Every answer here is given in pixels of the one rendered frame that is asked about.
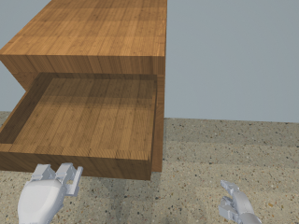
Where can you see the robot right forearm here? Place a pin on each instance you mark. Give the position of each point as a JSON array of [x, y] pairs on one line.
[[248, 218]]

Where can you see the drawer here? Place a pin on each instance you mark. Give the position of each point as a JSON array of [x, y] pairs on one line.
[[102, 122]]

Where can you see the cabinet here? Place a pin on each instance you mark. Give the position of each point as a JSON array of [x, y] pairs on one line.
[[95, 37]]

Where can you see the robot left hand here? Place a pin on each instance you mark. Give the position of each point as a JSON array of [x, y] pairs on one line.
[[44, 195]]

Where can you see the robot right hand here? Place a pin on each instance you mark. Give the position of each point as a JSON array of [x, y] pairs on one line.
[[232, 208]]

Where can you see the handle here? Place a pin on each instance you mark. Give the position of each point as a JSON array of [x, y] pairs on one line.
[[72, 189]]

